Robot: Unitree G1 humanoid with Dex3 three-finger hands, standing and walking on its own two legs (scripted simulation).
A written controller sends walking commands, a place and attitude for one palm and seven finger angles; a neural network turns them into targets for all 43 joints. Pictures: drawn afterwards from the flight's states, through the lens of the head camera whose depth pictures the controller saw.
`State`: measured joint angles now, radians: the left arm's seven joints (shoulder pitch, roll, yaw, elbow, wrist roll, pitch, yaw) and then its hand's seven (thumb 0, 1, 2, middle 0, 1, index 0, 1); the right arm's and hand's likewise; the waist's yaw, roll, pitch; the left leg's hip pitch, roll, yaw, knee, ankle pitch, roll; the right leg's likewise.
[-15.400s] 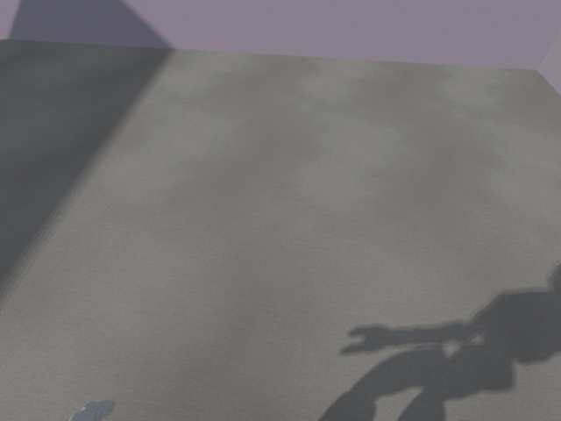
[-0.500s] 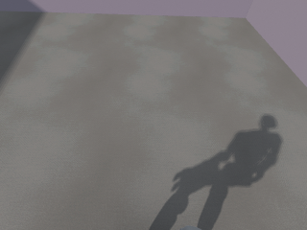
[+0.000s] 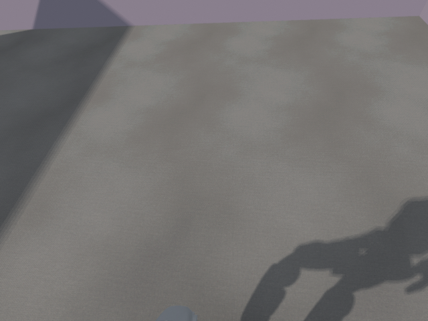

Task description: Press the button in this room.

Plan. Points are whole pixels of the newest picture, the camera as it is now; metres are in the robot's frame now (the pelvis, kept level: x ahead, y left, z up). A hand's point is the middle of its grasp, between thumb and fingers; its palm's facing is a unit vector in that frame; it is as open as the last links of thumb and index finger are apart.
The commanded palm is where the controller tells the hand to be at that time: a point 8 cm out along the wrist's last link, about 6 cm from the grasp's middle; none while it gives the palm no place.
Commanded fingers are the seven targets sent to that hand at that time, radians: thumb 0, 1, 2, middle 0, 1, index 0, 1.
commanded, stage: turn or walk to find it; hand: left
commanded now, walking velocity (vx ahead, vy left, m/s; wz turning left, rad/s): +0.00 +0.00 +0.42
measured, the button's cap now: out of the picture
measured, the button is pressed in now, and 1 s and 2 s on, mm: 0 0 0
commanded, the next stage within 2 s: stand and wait in 0.36 s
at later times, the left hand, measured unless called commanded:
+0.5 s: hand out of the picture +0.01 +0.27 -0.17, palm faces +0.22 -0.95 -0.24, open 7.4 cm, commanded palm none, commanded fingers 0.00 0.90 0.90 -0.20 -0.30 -0.20 -0.30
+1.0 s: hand out of the picture +0.00 +0.23 -0.17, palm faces +0.05 -0.97 -0.22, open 7.3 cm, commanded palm none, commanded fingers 0.00 0.90 0.90 -0.20 -0.30 -0.20 -0.30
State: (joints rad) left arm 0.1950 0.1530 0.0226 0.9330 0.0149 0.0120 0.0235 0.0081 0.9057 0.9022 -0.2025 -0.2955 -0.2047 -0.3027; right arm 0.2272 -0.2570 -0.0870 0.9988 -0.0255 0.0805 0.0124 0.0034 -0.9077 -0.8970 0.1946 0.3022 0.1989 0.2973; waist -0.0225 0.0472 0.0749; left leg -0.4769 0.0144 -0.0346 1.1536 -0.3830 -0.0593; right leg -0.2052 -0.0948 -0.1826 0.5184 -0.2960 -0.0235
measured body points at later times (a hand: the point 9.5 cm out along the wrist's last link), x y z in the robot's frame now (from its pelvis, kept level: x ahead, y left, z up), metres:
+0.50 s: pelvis -0.01 +0.05 +0.00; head +0.02 +0.07 +0.45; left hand +0.00 +0.32 -0.15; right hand +0.12 -0.17 -0.14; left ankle -0.04 +0.15 -0.74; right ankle -0.01 -0.11 -0.68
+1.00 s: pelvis -0.03 +0.03 +0.00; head +0.02 +0.03 +0.44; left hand +0.00 +0.28 -0.16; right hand +0.04 -0.23 -0.15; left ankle -0.04 +0.17 -0.72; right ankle +0.01 -0.08 -0.74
